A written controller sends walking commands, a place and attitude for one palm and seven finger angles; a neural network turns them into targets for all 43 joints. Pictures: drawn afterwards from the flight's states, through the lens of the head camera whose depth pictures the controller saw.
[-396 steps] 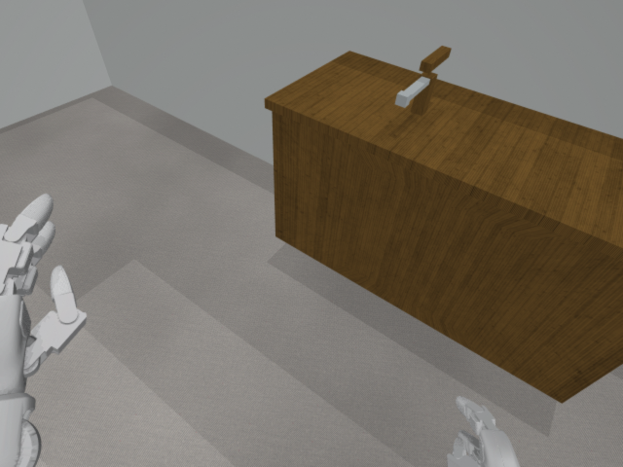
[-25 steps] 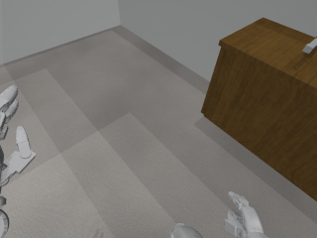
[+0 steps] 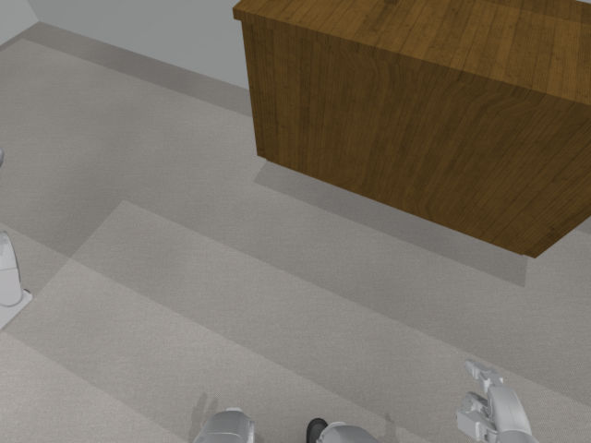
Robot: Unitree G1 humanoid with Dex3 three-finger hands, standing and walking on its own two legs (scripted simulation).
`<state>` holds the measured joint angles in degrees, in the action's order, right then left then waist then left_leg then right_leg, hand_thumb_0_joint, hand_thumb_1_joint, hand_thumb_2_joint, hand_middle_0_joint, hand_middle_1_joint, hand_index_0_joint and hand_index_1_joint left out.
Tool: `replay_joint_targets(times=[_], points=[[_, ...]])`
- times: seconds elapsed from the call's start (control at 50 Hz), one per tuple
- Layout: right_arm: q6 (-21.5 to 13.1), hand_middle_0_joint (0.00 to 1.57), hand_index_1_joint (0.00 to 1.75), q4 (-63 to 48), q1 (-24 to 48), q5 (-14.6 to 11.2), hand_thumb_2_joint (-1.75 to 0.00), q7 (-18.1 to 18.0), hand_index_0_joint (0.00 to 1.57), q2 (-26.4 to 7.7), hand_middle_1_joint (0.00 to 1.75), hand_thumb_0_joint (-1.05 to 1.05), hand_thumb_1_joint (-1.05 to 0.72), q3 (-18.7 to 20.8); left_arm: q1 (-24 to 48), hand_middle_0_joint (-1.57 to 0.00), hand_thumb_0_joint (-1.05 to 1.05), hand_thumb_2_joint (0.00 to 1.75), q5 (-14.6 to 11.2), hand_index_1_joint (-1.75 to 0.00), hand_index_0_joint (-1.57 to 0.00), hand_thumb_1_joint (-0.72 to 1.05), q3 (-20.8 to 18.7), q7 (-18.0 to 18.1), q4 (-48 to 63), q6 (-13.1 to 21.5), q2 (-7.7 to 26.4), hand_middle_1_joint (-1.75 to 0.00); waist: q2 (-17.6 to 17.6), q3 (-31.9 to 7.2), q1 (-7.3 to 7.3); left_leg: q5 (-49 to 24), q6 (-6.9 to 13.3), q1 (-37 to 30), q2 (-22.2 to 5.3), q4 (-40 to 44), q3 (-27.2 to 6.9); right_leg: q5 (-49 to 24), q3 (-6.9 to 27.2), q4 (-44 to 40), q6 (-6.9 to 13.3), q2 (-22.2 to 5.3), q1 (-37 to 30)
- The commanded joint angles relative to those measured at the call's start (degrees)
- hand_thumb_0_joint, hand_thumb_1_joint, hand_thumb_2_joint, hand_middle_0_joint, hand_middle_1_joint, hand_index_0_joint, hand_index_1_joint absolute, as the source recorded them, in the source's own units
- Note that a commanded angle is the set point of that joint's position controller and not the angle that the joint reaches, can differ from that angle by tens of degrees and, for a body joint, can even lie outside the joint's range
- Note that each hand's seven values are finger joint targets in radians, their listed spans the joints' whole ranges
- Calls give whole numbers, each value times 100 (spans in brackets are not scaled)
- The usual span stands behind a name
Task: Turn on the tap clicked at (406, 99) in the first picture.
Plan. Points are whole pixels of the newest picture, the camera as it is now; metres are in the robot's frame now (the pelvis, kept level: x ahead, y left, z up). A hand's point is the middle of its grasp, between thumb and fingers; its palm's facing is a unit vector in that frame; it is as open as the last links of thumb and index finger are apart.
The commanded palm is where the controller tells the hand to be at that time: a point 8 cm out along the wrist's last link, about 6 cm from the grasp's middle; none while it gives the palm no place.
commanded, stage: turn to face it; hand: left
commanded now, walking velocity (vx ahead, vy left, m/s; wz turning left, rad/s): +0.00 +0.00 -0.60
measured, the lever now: out of the picture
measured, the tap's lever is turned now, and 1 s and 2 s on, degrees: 0 0 0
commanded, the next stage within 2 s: take the last steps up to it in 1.14 s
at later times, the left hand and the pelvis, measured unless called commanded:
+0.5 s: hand (195, 287) +0.24 +0.10 +0.17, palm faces +0.10 -0.86 -0.50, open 7.4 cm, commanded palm +0.17 +0.18 +0.18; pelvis -0.06 -0.04 -0.02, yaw -18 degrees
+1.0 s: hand (232, 332) +0.20 +0.07 +0.17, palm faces -0.10 -0.91 -0.41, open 7.4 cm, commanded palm +0.18 +0.12 +0.18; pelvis -0.11 -0.03 -0.01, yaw -34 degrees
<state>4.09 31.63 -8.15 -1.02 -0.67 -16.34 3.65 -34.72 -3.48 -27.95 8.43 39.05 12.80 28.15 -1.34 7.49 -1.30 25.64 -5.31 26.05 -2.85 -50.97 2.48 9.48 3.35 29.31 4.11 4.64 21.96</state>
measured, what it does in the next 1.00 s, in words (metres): walks backwards, turning right: left foot, then right foot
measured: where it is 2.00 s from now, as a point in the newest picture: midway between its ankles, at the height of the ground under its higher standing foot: outside the picture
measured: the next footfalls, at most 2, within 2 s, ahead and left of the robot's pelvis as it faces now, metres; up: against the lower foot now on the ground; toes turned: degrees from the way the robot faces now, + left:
left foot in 0.12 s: +0.03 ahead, +0.15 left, +0.00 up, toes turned +0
right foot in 0.44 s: -0.03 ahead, -0.15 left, +0.00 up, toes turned -23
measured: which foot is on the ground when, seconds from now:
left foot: up 0.00-0.10, down 0.12-0.46, up 0.48-0.90, down 0.92-1.00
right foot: down 0.00-0.14, up 0.16-0.42, down 0.44-0.94, up 0.96-1.00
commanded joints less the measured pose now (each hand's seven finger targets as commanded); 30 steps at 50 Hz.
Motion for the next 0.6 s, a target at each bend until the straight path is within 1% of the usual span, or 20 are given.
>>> replay_joint_targets(times=[0.0, 0.04, 0.08, 0.1, 0.12, 0.14, 0.16, 0.22, 0.26, 0.34, 0.38, 0.4, 0.42, 0.44, 0.46, 0.48, 0.5, 0.52, 0.56, 0.58], points=[[-203, 20, 30, -912, 241, -49, -90, 4, 20, -237, 30, 0, -90, -12, 60, -20, 0, 90, -16, -30, -20, 90, -498, 130, 278, 21, 412, -30, -643, -1751, 250, -107, 136, -563, -30, 980, -97, -1379, 1819, -726, 539, -1606, -1150], [-172, 20, 30, -926, 184, -48, -90, -19, 20, -278, 30, 0, -90, -23, 279, -20, 0, 90, 25, -30, -20, 90, -281, 110, 255, -25, 343, -30, -570, -1696, 213, -345, 233, -1251, -14, 1723, -54, -626, 1874, -749, 310, -1426, -593], [-195, 20, 30, -953, 104, -23, -90, -85, 20, -313, 30, 0, -90, -33, 662, -20, 0, 90, 60, -30, -20, 90, -79, 72, 515, -1, 333, -30, -5, -1533, 140, -667, 468, -2192, -397, 2719, -220, 98, 1655, -228, -32, -1041, 277], [-222, 20, 30, -1010, 172, 19, -90, -123, 20, -385, 30, 0, -90, -19, 860, -20, 0, 90, 91, -30, -20, 90, -12, 45, 598, 42, 293, -30, 650, -1247, 162, -823, 811, -2428, -1210, 3159, -976, 955, 1223, 515, -274, -535, 1070], [-270, 20, 30, -1099, 216, 15, -90, -148, 20, -421, 30, 0, -90, -11, 1045, -20, 0, 90, 175, -30, -20, 90, 5, 31, 776, 76, 340, -30, 1615, -1151, 258, -1765, 1264, -2315, -2130, 3374, -1528, 1931, 408, 1992, -527, -145, 1406], [-358, 20, 30, -1095, 224, 2, -90, -153, 20, -265, 30, 0, -90, -32, 1224, -20, 0, 90, 265, -30, -20, 90, -14, 49, 758, 112, 423, -30, 1685, -1084, 310, -2035, 1460, -1720, -2410, 3457, -1372, 1968, -26, 3381, -613, -236, 1250], [-459, 20, 30, -998, 321, 66, -90, -137, 20, -163, 30, 0, -90, -94, 1454, -20, 0, 90, 307, -30, -20, 90, -203, 62, 846, 147, 695, -30, 1738, -974, 338, -1679, 1464, -1210, -2458, 3501, -1241, 1824, 29, 4133, -659, -447, 1187], [-573, 20, 30, -949, 207, -5, -90, 5, 20, -236, 30, 0, -90, -61, 1805, -20, 0, 90, 236, -30, -20, 90, 510, -10, 782, 97, 36, -30, 1706, -436, 282, -2126, 1190, -1019, -2012, 3250, 23, 1623, -351, 3562, -747, -725, 1079], [-698, 20, 30, -946, 101, -41, -90, 33, 20, -282, 30, 0, -90, -63, 1995, -20, 0, 90, 235, -30, -20, 90, 474, 17, 765, 78, 103, -30, 1813, -452, 271, -2146, 929, -1061, -1830, 3156, 565, 1519, -765, 2615, -801, -660, 608], [-829, 20, 30, -915, -69, 18, -90, 80, 20, -319, 30, 0, -90, -55, 1861, -20, 0, 90, 183, -30, -20, 90, 345, -1, 66, 43, 110, -30, 1554, -611, 208, -2275, 764, -1107, -1927, 2741, 537, 1507, -1153, 1284, -819, -496, -255], [-829, 20, 30, -933, -170, -5, -90, 93, 20, -295, 30, 0, -90, -59, 1581, -20, 0, 90, 165, -30, -20, 90, 268, -16, -53, 5, 115, -30, 1330, -930, 225, -2391, 563, -1259, -1728, 1962, 754, 813, -1287, 351, -757, -366, -839], [-833, 20, 30, -918, -199, -31, -90, 116, 20, -274, 30, 0, -90, -47, 1544, -20, 0, 90, 171, -30, -20, 90, 175, -20, 12, 22, 195, -30, 1012, -1134, 236, -2263, 442, -1232, -1543, 1329, 860, 188, -1090, -164, -637, -500, -1198], [-812, 20, 30, -907, -256, -48, -90, 128, 20, -153, 30, 0, -90, -66, 1559, -20, 0, 90, 203, -30, -20, 90, 21, 3, 126, 74, 426, -30, -20, -1396, 199, -1486, 252, -830, -1116, 194, 985, -1181, -191, -530, -289, -1159, -1719], [-789, 20, 30, -1050, 35, -18, -90, 87, 20, 15, 30, 0, -90, -166, 1320, -20, 0, 90, 170, -30, -20, 90, -354, 72, 125, 99, 804, -30, -1527, -1508, 336, 1040, 36, 678, -349, -1023, 777, -3930, 1632, -480, 339, -2153, -2455], [-725, 20, 30, -1017, 239, -17, -90, 73, 20, -21, 30, 0, -90, -190, 1004, -20, 0, 90, 92, -30, -20, 90, -496, 107, -67, 32, 770, -30, -1459, -1711, 369, 1197, -14, 1002, -339, -1844, 20, -4611, 1954, -391, 523, -2538, -2395], [-629, 20, 30, -1031, 294, -94, -90, 77, 20, -66, 30, 0, -90, -95, 827, -20, 0, 90, 16, -30, -20, 90, -377, 60, 279, -11, 727, -30, -1281, -1807, 305, 876, 28, 902, -446, -2133, -384, -3985, 1939, -445, 481, -2393, -2238], [-561, 20, 30, -1072, 311, -61, -90, 78, 20, 36, 30, 0, -90, -169, 450, -20, 0, 90, -38, -30, -20, 90, -653, 79, 582, 56, 862, -30, -909, -1829, 297, 579, 5, 1208, -478, -2299, -440, -3855, 1838, -229, 651, -2326, -2553], [-479, 20, 30, -976, 420, -30, -90, 67, 20, 143, 30, 0, -90, -263, 117, -20, 0, 90, -90, -30, -20, 90, -751, 96, 695, 130, 799, -30, -542, -1981, 337, 376, -19, 1313, -434, -2294, -412, -3775, 1480, -122, 628, -2115, -2708], [-319, 20, 30, -903, 503, -19, -90, 74, 20, 126, 30, 0, -90, -262, -19, -20, 0, 90, -104, -30, -20, 90, -817, 130, 900, 193, 763, -30, -263, -2141, 269, 81, -69, 1147, -406, -1806, -310, -3402, 1054, -224, 544, -1989, -2697], [-291, 20, 30, -896, 537, -9, -90, 44, 20, 69, 30, 0, -90, -195, -74, -20, 0, 90, -100, -30, -20, 90, -865, 154, 954, 226, 760, -30, -240, -2159, 253, 1, -62, 968, -359, -1524, -252, -3306, 1102, -316, 552, -1943, -2537]])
